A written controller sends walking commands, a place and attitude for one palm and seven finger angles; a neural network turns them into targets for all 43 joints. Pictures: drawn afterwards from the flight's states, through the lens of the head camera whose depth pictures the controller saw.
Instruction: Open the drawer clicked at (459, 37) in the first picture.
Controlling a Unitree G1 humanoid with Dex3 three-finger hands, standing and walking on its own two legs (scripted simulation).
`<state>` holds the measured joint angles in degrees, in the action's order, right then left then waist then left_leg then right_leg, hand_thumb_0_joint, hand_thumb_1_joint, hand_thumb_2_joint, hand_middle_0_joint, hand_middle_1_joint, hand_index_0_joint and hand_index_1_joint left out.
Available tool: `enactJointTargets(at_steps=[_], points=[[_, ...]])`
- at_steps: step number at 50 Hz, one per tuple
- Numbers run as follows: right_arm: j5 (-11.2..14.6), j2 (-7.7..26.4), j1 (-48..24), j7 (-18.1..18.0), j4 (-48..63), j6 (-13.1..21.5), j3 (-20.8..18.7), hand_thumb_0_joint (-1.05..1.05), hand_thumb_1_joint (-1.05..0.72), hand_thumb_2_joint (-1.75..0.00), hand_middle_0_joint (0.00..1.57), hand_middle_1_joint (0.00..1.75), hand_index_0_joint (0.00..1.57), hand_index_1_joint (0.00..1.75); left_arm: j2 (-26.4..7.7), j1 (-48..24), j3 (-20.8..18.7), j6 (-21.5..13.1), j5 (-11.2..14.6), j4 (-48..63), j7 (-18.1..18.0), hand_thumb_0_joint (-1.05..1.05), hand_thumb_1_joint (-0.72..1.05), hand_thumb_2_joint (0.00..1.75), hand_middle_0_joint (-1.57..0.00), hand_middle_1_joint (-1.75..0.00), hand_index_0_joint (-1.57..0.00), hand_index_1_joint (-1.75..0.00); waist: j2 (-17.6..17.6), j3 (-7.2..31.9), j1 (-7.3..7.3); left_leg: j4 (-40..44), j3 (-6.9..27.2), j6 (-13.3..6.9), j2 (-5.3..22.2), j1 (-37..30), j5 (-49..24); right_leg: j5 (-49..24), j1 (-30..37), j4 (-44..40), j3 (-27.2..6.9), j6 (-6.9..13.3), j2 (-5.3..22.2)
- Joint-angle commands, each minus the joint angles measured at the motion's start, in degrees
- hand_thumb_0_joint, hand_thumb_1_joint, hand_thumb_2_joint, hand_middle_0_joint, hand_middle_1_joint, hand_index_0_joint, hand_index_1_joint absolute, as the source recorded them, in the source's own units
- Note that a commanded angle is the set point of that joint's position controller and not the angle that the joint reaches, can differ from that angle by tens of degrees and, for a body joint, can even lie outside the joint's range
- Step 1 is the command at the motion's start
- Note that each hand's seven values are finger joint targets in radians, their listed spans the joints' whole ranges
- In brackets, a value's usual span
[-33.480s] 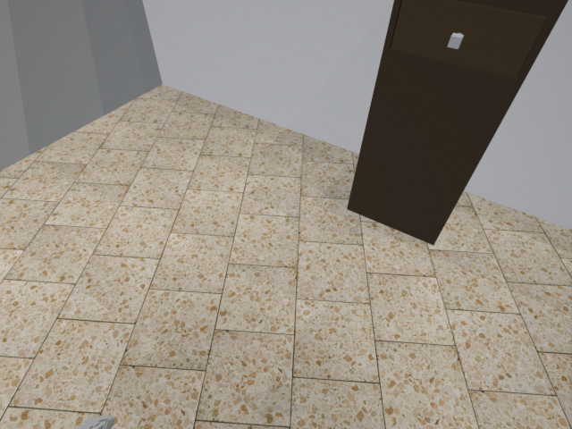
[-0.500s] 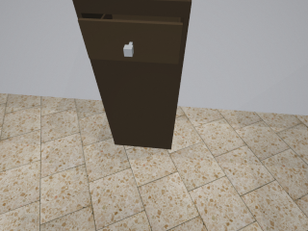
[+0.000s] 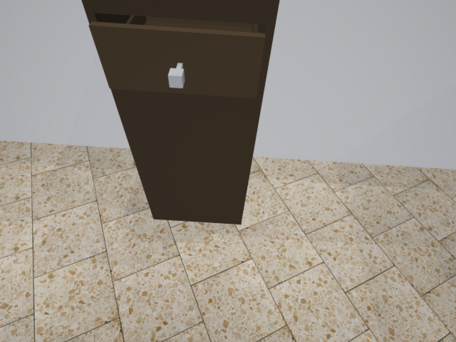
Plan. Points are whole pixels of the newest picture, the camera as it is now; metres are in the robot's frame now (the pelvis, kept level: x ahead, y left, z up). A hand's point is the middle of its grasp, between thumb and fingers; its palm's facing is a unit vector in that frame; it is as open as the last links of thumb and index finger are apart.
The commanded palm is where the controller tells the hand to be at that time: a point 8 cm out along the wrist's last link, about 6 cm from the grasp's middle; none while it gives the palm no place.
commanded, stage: take the last steps up to it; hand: left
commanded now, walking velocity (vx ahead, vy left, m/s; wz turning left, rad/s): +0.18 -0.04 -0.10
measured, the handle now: (177, 73) +0.65 +0.14 +0.11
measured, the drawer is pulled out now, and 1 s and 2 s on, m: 0.05 0.05 0.05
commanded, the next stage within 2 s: come to a stop and stand still in 0.16 s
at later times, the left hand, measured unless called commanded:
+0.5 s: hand (170, 336) +0.16 +0.12 -0.17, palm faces +0.04 -0.97 -0.22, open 7.2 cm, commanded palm none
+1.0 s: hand (140, 333) +0.16 +0.18 -0.16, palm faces -0.02 -0.97 -0.24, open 7.4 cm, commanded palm none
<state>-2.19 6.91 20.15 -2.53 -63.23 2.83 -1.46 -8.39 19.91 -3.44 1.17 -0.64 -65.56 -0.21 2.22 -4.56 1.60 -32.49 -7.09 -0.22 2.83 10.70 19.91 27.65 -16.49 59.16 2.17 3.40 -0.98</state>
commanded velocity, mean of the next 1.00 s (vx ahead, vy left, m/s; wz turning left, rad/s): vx -0.05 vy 0.00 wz -0.02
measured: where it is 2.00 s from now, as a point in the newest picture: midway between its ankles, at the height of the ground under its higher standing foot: outside the picture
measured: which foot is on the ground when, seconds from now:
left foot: down 0.00-0.24, up 0.26-0.64, down 0.66-1.00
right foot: up 0.00-0.22, down 0.24-0.68, up 0.70-1.00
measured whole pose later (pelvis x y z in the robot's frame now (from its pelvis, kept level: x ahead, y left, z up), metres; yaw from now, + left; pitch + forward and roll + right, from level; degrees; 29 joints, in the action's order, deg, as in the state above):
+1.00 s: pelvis +0.11 -0.03 +0.01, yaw -2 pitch +2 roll -2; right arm -1.6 8.9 8.6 -2.2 -56.0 -0.9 -2.0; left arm -13.6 10.9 -3.9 3.5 -1.2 -57.2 -0.7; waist 0.0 -6.1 0.3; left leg -24.6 -3.8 -1.5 2.5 16.7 9.7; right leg 27.5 -17.7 47.3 -0.9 -2.0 0.6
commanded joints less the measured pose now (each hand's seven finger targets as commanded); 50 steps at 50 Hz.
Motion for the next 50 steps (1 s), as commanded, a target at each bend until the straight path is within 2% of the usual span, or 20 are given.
enactJointTargets(at_steps=[1,5,8,10,11,12,13,14,17,19,23,28,31,32,33,34,35,37,41,50], points=[[0.38,7.83,7.31,-0.76,-0.95,0.52,-0.9,0.0,-0.9,-0.9,0.2,0.3,0.2,0.3,-1.34,-3.59,-0.5,-1.55,-0.25,6.72,0.79,0.0,0.9,0.9,-0.2,-0.3,-0.2,-0.3,-7.43,-2.69,-0.59,19.88,13.45,-8.79,15.15,-3.98,-23.48,-7.5,-14.62,2.92,-2.62,-1.38,5.14],[0.19,8.51,4.43,-0.07,-0.26,0.04,-1.31,0.0,-0.9,-0.9,0.2,0.3,0.2,0.3,-1.51,-5.33,-0.58,-0.99,-0.38,8.13,1.51,0.0,0.9,0.9,-0.2,-0.3,-0.2,-0.3,-12.24,-3.02,-1.25,21.42,6.56,-7.81,12.98,1.35,-13.02,-10.48,-8.72,-12.01,1.25,-2.27,5.51],[0.01,9.59,4.38,0.36,-0.16,-0.93,-2.2,0.0,-0.9,-0.9,0.2,0.3,0.2,0.3,-2.04,-5.46,-0.92,-1.4,-0.69,8.17,1.63,0.0,0.9,0.9,-0.2,-0.3,-0.2,-0.3,-9.41,-2.32,-1.4,18.22,5.93,-7.18,12.72,2.59,-6.29,-11.4,-2.1,-19.97,4.53,-2.39,3.05],[0.41,9.37,4.0,0.67,-0.01,-1.5,-2.36,0.0,-0.9,-0.9,0.2,0.3,0.2,0.3,-3.9,0.39,-1.65,-2.02,-0.81,6.3,1.46,0.0,0.9,0.9,-0.2,-0.3,-0.2,-0.3,-5.7,0.88,-3.99,9.31,3.22,-4.91,9.38,4.83,-4.71,-14.83,8.29,-27.42,5.84,-2.17,0.95],[1.1,8.06,3.47,1.18,0.53,-1.47,-2.28,0.0,-0.9,-0.9,0.2,0.3,0.2,0.3,-7.67,5.5,-2.48,-2.74,-0.83,4.95,1.05,0.0,0.9,0.9,-0.2,-0.3,-0.2,-0.3,0.74,4.05,-6.56,-1.13,-0.04,-2.76,5.2,9.91,-3.19,-12.87,17.22,-32.33,-0.98,-0.45,4.88],[1.64,3.28,4.61,1.62,2.12,-1.3,-1.48,0.0,-0.9,-0.9,0.2,0.3,0.2,0.3,-14.28,10.21,-3.92,-3.3,-1.02,3.76,0.21,0.0,0.9,0.9,-0.2,-0.3,-0.2,-0.3,18.78,6.48,-7.79,-18.6,-3.61,-0.11,-2.51,20.8,12.24,-11.33,23.95,-41.48,-23.03,4.95,19.6],[1.54,4.99,1.5,1.46,3.58,-1.88,-1.56,0.0,-0.9,-0.9,0.2,0.3,0.2,0.3,-14.42,9.86,-3.57,-2.91,-0.19,3.88,-0.43,0.0,0.9,0.9,-0.2,-0.3,-0.2,-0.3,15.11,5.31,-7.87,-31.15,2.68,-0.62,-1.17,21.98,18.79,-14.09,19.86,-45.9,-28.59,8.57,24.19],[1.42,4.22,0.91,1.43,3.58,-2.06,-1.89,0.0,-0.9,-0.9,0.2,0.3,0.2,0.3,-12.1,4.9,-2.94,-2.57,-0.13,5.07,-0.98,0.0,0.9,0.9,-0.2,-0.3,-0.2,-0.3,7.42,0.86,-5.56,-33.17,5.7,-0.33,0.9,22.38,13.83,-20.99,15.01,-45.1,-23.23,9.08,22.59],[1.78,2.64,1.78,0.86,1.93,-3.52,-1.03,0.0,-0.9,-0.9,0.2,0.3,0.2,0.3,-7.41,-5.01,-1.4,-2.64,-0.76,7.93,-2.37,0.0,0.9,0.9,-0.2,-0.3,-0.2,-0.3,4.31,1.16,-0.91,-26.37,8.1,0.51,3.13,13.1,7.85,-43.96,3.81,-41.56,-11.64,7.53,19.22],[2.17,2.61,0.45,1.01,2.22,-4.52,-0.84,0.0,-0.9,-0.9,0.2,0.3,0.2,0.3,-8.11,-4.97,-1.65,-2.52,-0.97,8.27,-2.66,0.0,0.9,0.9,-0.2,-0.3,-0.2,-0.3,3.81,3.24,-1.02,-19.69,6.69,1.27,1.07,10.54,7.98,-55.92,5.51,-38.94,-8.29,7.45,18.34],[1.63,5.05,-5.04,1.39,5.0,-5.78,-1.75,0.0,-0.9,-0.9,0.2,0.3,0.2,0.3,-10.35,-3.45,-2.96,-1.79,-0.78,8.18,-2.84,0.0,0.9,0.9,-0.2,-0.3,-0.2,-0.3,2.03,4.94,-2.68,-18.09,6.65,2.36,-1.09,13.11,5.38,-60.65,9.91,-37.54,-9.43,8.36,20.38],[1.6,6.68,-8.09,1.79,7.96,-5.91,-2.55,0.0,-0.9,-0.9,0.2,0.3,0.2,0.3,-11.42,-6.69,-3.29,-1.27,-1.21,9.71,-2.91,0.0,0.9,0.9,-0.2,-0.3,-0.2,-0.3,3.66,6.3,-1.56,-12.44,8.34,2.2,-1.23,11.35,4.0,-57.42,10.45,-35.67,-8.48,7.7,20.62],[1.42,7.42,-5.81,1.81,7.53,-5.24,-2.7,0.0,-0.9,-0.9,0.2,0.3,0.2,0.3,-11.31,-8.12,-3.04,-0.83,-0.94,10.04,-2.75,0.0,0.9,0.9,-0.2,-0.3,-0.2,-0.3,4.18,6.9,0.22,2.62,7.2,1.85,-1.03,2.18,-8.69,-46.4,7.12,-31.04,-5.38,3.62,16.71],[1.11,9.71,-4.47,1.65,7.37,-4.61,-2.83,0.0,-0.9,-0.9,0.2,0.3,0.2,0.3,-10.0,-7.18,-2.44,-0.53,-0.52,10.34,-2.7,0.0,0.9,0.9,-0.2,-0.3,-0.2,-0.3,-1.22,8.3,0.22,7.64,9.51,0.23,3.23,-4.3,-23.29,-35.34,3.39,-27.62,-2.47,0.64,12.9],[0.75,14.14,-4.55,1.37,8.37,-4.04,-3.41,0.0,-0.9,-0.9,0.2,0.3,0.2,0.3,-6.88,-4.75,-1.82,-0.07,-0.17,10.95,-2.69,0.0,0.9,0.9,-0.2,-0.3,-0.2,-0.3,-14.48,10.25,-0.56,9.63,22.61,-5.11,15.01,-8.31,-44.67,-10.15,-3.47,-20.99,2.37,-3.64,5.83],[0.73,15.83,-5.6,0.8,9.34,-4.53,-3.72,0.0,-0.9,-0.9,0.2,0.3,0.2,0.3,-6.39,-4.42,-1.27,0.19,0.07,10.93,-2.77,0.0,0.9,0.9,-0.2,-0.3,-0.2,-0.3,-18.0,10.62,0.16,11.53,24.82,-11.25,19.79,-6.74,-56.15,9.9,-4.38,-9.54,0.19,-4.74,1.84],[0.33,15.6,-6.36,0.57,9.93,-4.63,-3.33,0.0,-0.9,-0.9,0.2,0.3,0.2,0.3,-6.91,-4.54,-1.19,0.45,-0.2,11.02,-2.78,0.0,0.9,0.9,-0.2,-0.3,-0.2,-0.3,-13.03,9.42,0.6,10.72,19.78,-13.38,19.35,-3.21,-49.73,10.17,-3.37,-1.85,-3.38,-3.69,1.74],[0.43,13.74,-8.87,-0.59,10.81,-4.18,-2.77,0.0,-0.9,-0.9,0.2,0.3,0.2,0.3,-7.9,-5.44,-1.62,1.23,-0.47,9.97,-2.42,0.0,0.9,0.9,-0.2,-0.3,-0.2,-0.3,-12.92,7.1,-0.53,11.62,19.96,-11.83,16.9,-1.26,-47.36,5.21,-7.06,4.08,-7.01,-4.32,1.31],[0.7,12.24,-9.49,-0.8,10.91,-3.54,-2.1,0.0,-0.9,-0.9,0.2,0.3,0.2,0.3,-7.94,-4.25,-1.42,1.13,-0.44,9.89,-1.53,0.0,0.9,0.9,-0.2,-0.3,-0.2,-0.3,-6.69,8.38,-1.54,12.63,16.73,-10.12,13.86,-5.55,-36.65,-2.03,-9.52,2.9,-6.22,-5.53,1.44],[0.41,13.83,-5.0,-0.04,7.22,-3.63,-3.38,0.0,-0.9,-0.9,0.2,0.3,0.2,0.3,-6.31,-5.48,-0.04,0.99,-0.42,10.64,-0.4,0.0,0.9,0.9,-0.2,-0.3,-0.2,-0.3,-12.62,9.24,0.49,14.79,16.48,-7.8,13.02,-5.98,-22.68,-1.62,-0.35,-22.92,-0.82,-4.37,1.38]])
